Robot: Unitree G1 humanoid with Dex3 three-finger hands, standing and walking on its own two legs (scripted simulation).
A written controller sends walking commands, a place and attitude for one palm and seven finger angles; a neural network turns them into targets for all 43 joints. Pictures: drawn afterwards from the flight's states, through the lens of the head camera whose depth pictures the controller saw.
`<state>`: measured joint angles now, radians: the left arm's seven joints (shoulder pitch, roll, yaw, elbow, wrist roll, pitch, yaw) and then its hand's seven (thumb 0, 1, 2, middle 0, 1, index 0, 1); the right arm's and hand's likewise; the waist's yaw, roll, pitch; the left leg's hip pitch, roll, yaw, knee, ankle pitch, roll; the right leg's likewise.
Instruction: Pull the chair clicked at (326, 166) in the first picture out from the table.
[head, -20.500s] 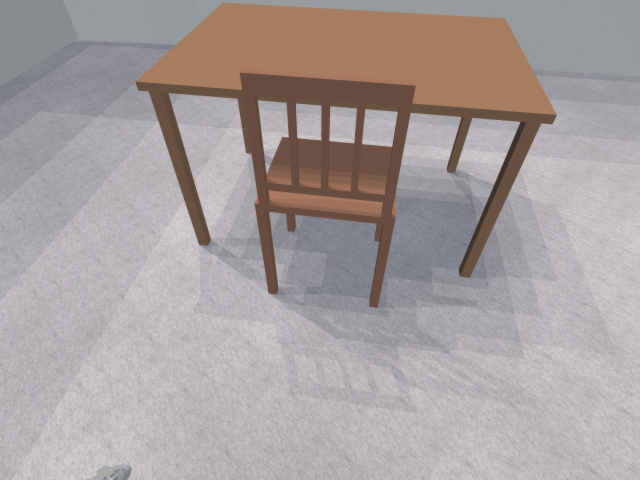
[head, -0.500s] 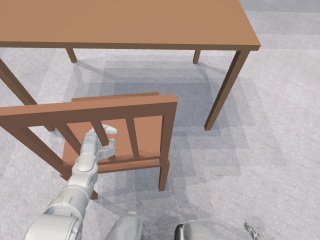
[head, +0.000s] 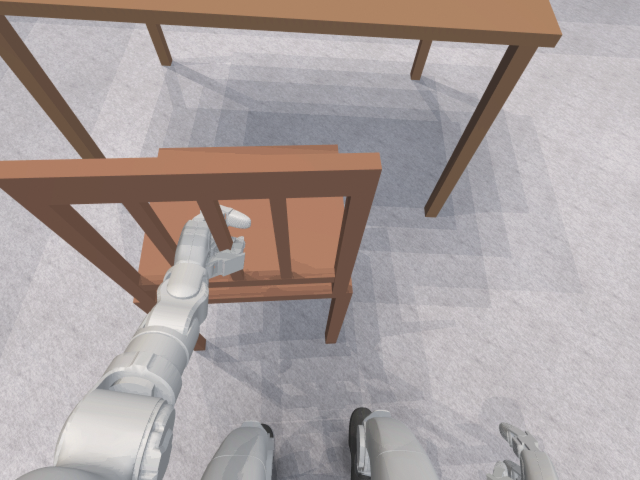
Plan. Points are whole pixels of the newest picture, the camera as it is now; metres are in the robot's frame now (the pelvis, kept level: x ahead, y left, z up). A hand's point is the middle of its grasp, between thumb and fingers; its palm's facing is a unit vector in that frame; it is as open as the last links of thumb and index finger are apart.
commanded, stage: step backward, pulling the chair out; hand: left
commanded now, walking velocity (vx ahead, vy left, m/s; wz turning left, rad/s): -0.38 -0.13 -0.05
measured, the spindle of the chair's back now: (224, 243) +0.42 +0.14 -0.07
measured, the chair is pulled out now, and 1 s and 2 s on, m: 0.29 0.54 0.72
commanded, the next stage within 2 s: stop walking, hand still on the chair in 1.00 s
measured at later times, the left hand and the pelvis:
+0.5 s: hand (216, 348) +0.26 +0.14 -0.06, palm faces +0.02 -0.98 -0.21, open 5.3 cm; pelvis -0.11 -0.02 +0.00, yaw -1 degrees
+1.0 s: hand (198, 456) +0.15 +0.14 -0.06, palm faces +0.03 -0.98 -0.21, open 5.3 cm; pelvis -0.23 -0.01 +0.00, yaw -3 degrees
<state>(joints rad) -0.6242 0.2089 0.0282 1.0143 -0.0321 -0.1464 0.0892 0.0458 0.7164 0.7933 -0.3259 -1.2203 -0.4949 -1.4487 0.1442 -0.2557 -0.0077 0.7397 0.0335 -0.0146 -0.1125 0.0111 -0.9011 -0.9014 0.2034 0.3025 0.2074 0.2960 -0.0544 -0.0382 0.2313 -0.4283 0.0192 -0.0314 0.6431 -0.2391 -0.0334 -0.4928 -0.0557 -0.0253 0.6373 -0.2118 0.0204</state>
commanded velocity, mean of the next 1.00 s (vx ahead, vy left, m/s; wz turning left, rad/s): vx -0.35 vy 0.00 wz -0.02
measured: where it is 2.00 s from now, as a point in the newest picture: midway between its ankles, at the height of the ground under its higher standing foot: outside the picture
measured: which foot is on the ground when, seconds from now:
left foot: down 0.00-0.14, up 0.16-0.26, down 0.28-0.50, up 0.52-0.64, down 0.66-0.90, up 0.92-1.00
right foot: up 0.00-0.06, down 0.08-0.30, up 0.32-0.42, down 0.44-0.68, up 0.70-0.84, down 0.86-1.00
